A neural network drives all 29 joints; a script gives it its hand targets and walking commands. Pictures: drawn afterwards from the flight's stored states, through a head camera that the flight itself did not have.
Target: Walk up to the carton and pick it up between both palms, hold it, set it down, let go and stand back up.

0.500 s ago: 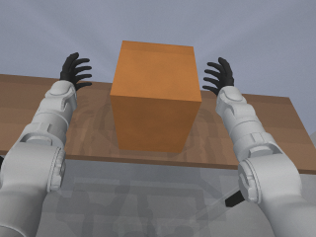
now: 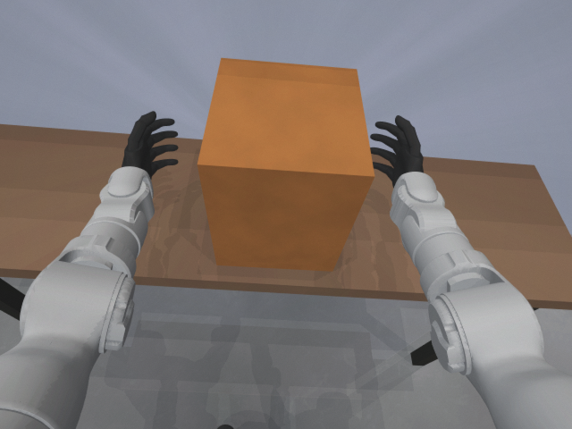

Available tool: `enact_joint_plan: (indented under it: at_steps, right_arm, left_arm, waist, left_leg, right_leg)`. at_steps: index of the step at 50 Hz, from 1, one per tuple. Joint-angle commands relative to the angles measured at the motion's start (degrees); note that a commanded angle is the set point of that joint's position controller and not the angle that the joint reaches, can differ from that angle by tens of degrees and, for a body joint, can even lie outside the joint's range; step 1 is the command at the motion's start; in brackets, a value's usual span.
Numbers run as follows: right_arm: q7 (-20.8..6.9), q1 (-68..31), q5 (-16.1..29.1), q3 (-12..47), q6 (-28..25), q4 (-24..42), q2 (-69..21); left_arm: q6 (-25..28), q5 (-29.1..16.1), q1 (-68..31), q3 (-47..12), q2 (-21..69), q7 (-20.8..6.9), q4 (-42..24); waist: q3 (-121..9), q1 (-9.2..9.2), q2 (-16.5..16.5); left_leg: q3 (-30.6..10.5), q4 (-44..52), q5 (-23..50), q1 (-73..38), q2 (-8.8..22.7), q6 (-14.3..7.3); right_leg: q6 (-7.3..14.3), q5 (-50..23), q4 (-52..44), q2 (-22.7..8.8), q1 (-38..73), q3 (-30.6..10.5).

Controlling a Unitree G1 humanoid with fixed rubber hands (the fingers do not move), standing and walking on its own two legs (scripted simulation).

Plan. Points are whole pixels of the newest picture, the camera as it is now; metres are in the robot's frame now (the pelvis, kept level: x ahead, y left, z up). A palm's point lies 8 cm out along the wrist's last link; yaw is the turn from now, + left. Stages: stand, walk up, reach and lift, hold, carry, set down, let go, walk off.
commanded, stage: reach and lift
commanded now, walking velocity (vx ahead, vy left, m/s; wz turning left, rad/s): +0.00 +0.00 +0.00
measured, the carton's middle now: (281, 174) +0.48 +0.06 +0.05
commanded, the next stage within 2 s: none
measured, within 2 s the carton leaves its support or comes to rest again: neither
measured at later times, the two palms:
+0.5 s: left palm (168, 160) +0.44 +0.22 +0.10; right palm (381, 167) +0.45 -0.08 +0.12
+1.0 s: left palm (170, 171) +0.42 +0.21 +0.10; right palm (382, 176) +0.44 -0.08 +0.12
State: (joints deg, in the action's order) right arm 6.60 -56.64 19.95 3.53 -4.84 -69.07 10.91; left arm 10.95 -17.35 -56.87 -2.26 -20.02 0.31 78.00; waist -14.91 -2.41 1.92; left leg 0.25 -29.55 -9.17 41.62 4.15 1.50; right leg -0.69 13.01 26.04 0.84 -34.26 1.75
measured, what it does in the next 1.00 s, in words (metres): stands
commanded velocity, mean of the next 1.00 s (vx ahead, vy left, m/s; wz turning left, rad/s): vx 0.00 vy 0.00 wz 0.00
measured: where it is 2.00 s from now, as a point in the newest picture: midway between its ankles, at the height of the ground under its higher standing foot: outside the picture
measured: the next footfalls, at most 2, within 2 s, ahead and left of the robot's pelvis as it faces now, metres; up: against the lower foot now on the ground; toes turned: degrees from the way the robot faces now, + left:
none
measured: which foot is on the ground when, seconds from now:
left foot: down 0.00-1.00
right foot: down 0.00-1.00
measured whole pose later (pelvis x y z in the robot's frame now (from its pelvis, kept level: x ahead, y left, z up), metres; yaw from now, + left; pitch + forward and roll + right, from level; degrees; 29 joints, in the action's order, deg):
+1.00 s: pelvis +0.02 +0.00 +0.02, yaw +0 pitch +6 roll +0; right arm 2.9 -48.0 -31.9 -41.5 -6.1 -47.8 -12.7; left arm -0.2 27.5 -48.8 40.1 2.9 -3.8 50.5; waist -1.2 -5.2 3.4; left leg 4.3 -17.8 -7.0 16.9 3.1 1.1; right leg -0.9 11.5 16.2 -0.8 -11.0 0.8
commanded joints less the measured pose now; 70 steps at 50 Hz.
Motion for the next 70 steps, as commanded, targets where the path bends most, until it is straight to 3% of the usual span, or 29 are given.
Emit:
enact_joint_plan:
  at_steps: [1, 4, 9, 12, 14, 17, 20, 21, 24, 26, 32, 36, 38, 40, 52, 54, 58, 61, 66, 70]
  right_arm:
    - [0.28, -31.8, -1.08, -2.3, -3.23, 11.72, 10.0]
    - [0.33, -30.29, -0.45, -1.53, -2.82, 10.02, 9.23]
    - [0.13, -28.44, -1.62, -2.19, -1.65, 5.2, 6.87]
    - [0.09, -29.51, -4.03, -3.1, -1.67, 8.47, 3.17]
    - [0.05, -29.57, -6.5, -5.16, -1.5, 9.11, 0.7]
    - [-0.13, -29.87, -12.98, -9.96, -1.69, 10.45, -4.68]
    - [-0.97, -29.28, -22.35, -16.86, -3.2, 14.32, -11.24]
    - [-1.49, -28.96, -26.12, -19.48, -3.53, 14.91, -14.42]
    - [-5.74, -27.71, -38.08, -22.91, -3.46, 15.25, -31.76]
    - [-8.44, -24.73, -43.66, -25.39, -2.43, 15.27, -38.36]
    - [-10.77, -22.95, -50.73, -28.92, -2.92, 18.83, -42.74]
    - [-11.16, -22.09, -52.34, -30.0, -2.69, 19.76, -42.76]
    - [-10.81, -20.8, -53.04, -32.11, -2.71, 18.67, -40.29]
    - [-10.4, -20.63, -53.34, -32.46, -3.32, 18.31, -39.63]
    - [-9.66, -18.14, -53.94, -28.03, -3.45, 19.66, -47.27]
    - [-9.87, -17.9, -53.8, -27.07, -3.67, 20.58, -48.11]
    - [-9.7, -17.37, -53.65, -26.98, -3.84, 19.68, -48.15]
    - [-9.7, -17.06, -53.27, -26.13, -4.3, 19.78, -48.64]
    - [-9.76, -16.6, -53.25, -25.37, -4.34, 18.6, -48.77]
    - [-9.98, -16.57, -52.67, -25.42, -4.45, 19.17, -48.4]
  left_arm:
    - [2.1, 1.35, -32.64, 2.33, -7.22, 0.35, -13.3]
    - [1.14, 3.68, -30.67, 4.59, -6.57, 0.35, -12.73]
    - [-0.29, 7.6, -28.47, 6.89, -3.02, 0.41, -9.89]
    - [0.46, 8.97, -28.81, 9.37, -1.74, 0.56, -10.42]
    - [1.3, 10.65, -30.83, 10.84, -0.58, 0.46, -11.54]
    - [1.58, 14.93, -31.97, 15.12, 3.34, -0.6, -12.24]
    - [1.52, 22.1, -33.14, 20.58, 8.94, -1.8, -16.09]
    - [1.22, 24.79, -33.95, 21.98, 11.86, -2.47, -17.24]
    - [-0.83, 34.22, -32.62, 24.52, 27.51, -5.72, -16.84]
    - [-2.91, 38.08, -28.89, 25.47, 34.68, -7.97, -14.51]
    - [-5.76, 41.92, -27.95, 28.02, 39.17, -7.57, -21.53]
    - [-8.23, 43.86, -25.24, 29.65, 40.17, -7.6, -24.13]
    - [-9.27, 44.56, -24.18, 29.69, 39.73, -7.07, -26.13]
    - [-9.39, 44.59, -24.29, 30.24, 38.58, -6.3, -27.79]
    - [-9.85, 45.53, -21.19, 30.06, 41.27, -10.51, -26.43]
    - [-9.43, 45.67, -20.89, 30.33, 41.19, -10.87, -26.13]
    - [-9.18, 45.25, -20.97, 29.32, 41.89, -10.94, -26.87]
    - [-9.05, 45.8, -19.56, 29.69, 42.11, -10.92, -25.89]
    - [-8.98, 45.18, -19.38, 29.13, 42.32, -10.82, -25.48]
    - [-9.58, 46.02, -18.76, 29.24, 42.45, -10.46, -25.39]
  waist:
    - [-43.5, -0.84, -6.46]
    - [-40.82, -1.55, -6.32]
    - [-33.42, -1.88, -6.39]
    - [-33.11, -2.7, -3.45]
    - [-33.26, -2.65, -4.14]
    - [-31.29, -1.86, -2.75]
    - [-31.27, -2.21, -3.9]
    - [-30.81, -1.58, -4.39]
    - [-24.53, -2.98, -4.8]
    - [-19.87, -2.4, -4.42]
    - [-22.18, -3.89, -4.77]
    - [-18.87, -4.67, -4.83]
    - [-18.06, -4.05, -6.36]
    - [-17.64, -4.43, -5.42]
    - [-13.31, -3.49, -1.3]
    - [-13.34, -4.13, -1.02]
    - [-12.34, -3.95, -2.1]
    - [-11.79, -4.67, -1.53]
    - [-11.24, -3.99, -0.66]
    - [-10.69, -4.67, -1.99]
  left_leg:
    - [3.44, -4.98, 30.62, -31.95, -3.26, 4.27]
    - [3.64, -4.1, 30.79, -30.99, -3.53, 3.99]
    - [3.78, -2.16, 29.48, -32.28, -3.26, 3.68]
    - [4.38, -1.09, 27.01, -29.31, -3.57, 2.55]
    - [4.85, -0.22, 25.17, -27.83, -3.83, 2.37]
    - [5.59, 0.99, 24.59, -28.3, -4.08, 1.94]
    - [6.77, 2.08, 26.67, -31.88, -4.24, 2.16]
    - [7.08, 2.75, 26.69, -33.16, -4.26, 2.35]
    - [8.14, 5.31, 28.15, -38.27, -4.18, 2.33]
    - [8.41, 7.27, 26.06, -40.18, -4.28, 1.98]
    - [9.58, 6.87, 35.48, -45.58, -3.75, 2.51]
    - [10.32, 6.17, 38.8, -47.76, -3.74, 2.48]
    - [10.06, 5.59, 41.93, -50.88, -3.26, 3.3]
    - [10.4, 4.66, 43.7, -51.41, -3.53, 2.74]
    - [12.19, 8.76, 29.92, -40.43, -5.5, -1.06]
    - [12.26, 9.99, 27.22, -38.11, -5.49, -1.48]
    - [12.06, 9.5, 29.64, -40.28, -4.97, -0.78]
    - [11.97, 9.24, 29.86, -39.63, -4.94, -1.07]
    - [11.86, 9.09, 30.11, -38.96, -4.52, -1.4]
    - [11.92, 8.87, 30.69, -40.51, -4.53, -1.24]
  right_leg:
    - [-0.67, -24.75, 1.25, 1.68, 11.27, 1.33]
    - [-1.13, -26.77, 1.16, 1.6, 13.08, 0.89]
    - [-0.61, -21.4, -1.15, 1.81, 11.98, 1.02]
    - [-1.25, -20.43, -1.36, 1.4, 14.04, 0.52]
    - [-1.25, -19.37, -1.59, 0.83, 15.46, 0.06]
    - [-1.69, -20.61, -2.29, 0.19, 18.45, -0.04]
    - [-1.23, -20.04, -4.01, 0.22, 20.11, 0.52]
    - [-1.31, -20.01, -4.65, 0.19, 20.7, 0.87]
    - [-1.1, -17.75, -7.66, 0.54, 24.13, 2.35]
    - [-0.88, -15.33, -9.38, 0.59, 26.49, 2.72]
    - [-1.5, -15.04, -9.94, 1.72, 26.75, 4.04]
    - [-1.7, -13.35, -10.73, 2.19, 25.5, 4.77]
    - [-1.8, -11.04, -10.95, 2.57, 22.58, 5.45]
    - [-2.08, -11.84, -11.15, 2.66, 21.16, 5.57]
    - [-4.87, -25.62, -7.23, -0.04, 36.06, 3.98]
    - [-5.15, -27.26, -6.54, -0.51, 37.93, 3.74]
    - [-4.89, -24.21, -6.9, -0.09, 35.42, 4.41]
    - [-4.75, -25.19, -6.66, -0.12, 35.78, 4.36]
    - [-4.55, -25.0, -6.52, 0.14, 35.41, 4.29]
    - [-3.67, -21.27, -7.47, 0.46, 33.19, 4.64]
